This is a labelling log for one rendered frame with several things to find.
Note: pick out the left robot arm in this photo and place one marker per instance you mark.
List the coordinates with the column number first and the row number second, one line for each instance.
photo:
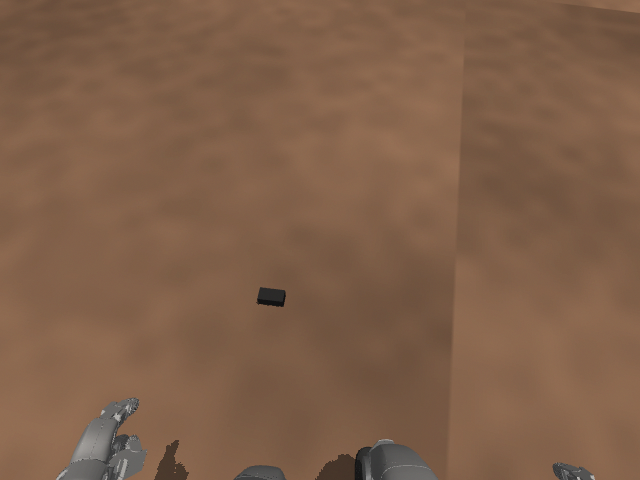
column 87, row 469

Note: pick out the left robot hand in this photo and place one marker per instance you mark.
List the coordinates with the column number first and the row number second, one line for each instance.
column 122, row 454

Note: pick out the small box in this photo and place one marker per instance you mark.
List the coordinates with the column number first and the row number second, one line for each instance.
column 268, row 296

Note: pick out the right robot foot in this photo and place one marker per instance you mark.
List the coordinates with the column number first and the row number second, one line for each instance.
column 358, row 462

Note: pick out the right robot hand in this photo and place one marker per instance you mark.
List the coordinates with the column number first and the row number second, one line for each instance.
column 568, row 472

